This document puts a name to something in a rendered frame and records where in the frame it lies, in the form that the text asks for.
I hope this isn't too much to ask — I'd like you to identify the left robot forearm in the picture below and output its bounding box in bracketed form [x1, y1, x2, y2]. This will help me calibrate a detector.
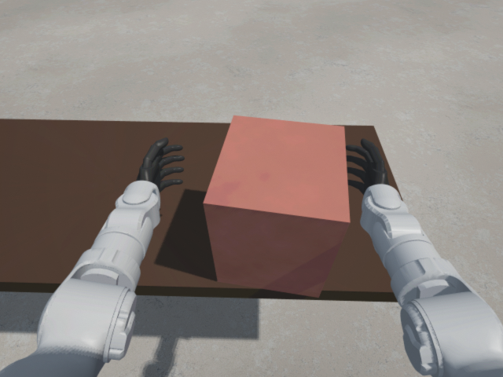
[37, 181, 160, 347]

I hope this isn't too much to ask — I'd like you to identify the table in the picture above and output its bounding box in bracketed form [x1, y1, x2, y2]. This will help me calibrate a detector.
[0, 119, 403, 302]

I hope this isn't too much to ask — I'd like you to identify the left robot hand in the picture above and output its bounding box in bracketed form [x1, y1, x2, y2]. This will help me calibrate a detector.
[136, 137, 185, 192]

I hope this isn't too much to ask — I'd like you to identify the robot left upper arm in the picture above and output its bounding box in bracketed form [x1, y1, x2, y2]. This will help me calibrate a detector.
[0, 278, 137, 377]

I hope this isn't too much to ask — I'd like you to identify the right robot hand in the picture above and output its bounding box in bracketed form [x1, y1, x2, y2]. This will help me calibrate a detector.
[346, 138, 389, 195]

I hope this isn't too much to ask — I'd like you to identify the right robot forearm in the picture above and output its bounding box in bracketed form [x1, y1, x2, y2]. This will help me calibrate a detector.
[360, 184, 503, 333]

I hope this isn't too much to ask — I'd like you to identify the carton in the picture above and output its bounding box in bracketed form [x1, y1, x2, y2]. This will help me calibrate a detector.
[203, 115, 351, 298]

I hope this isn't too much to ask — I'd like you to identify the robot right upper arm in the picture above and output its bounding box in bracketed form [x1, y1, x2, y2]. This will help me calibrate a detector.
[400, 291, 503, 377]

